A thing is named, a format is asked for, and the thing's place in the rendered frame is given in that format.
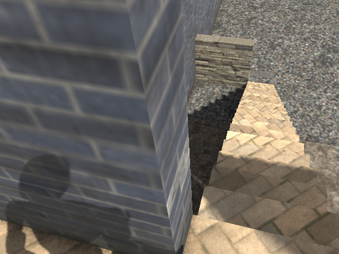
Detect stairs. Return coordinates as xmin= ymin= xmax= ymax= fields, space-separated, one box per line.
xmin=198 ymin=81 xmax=339 ymax=249

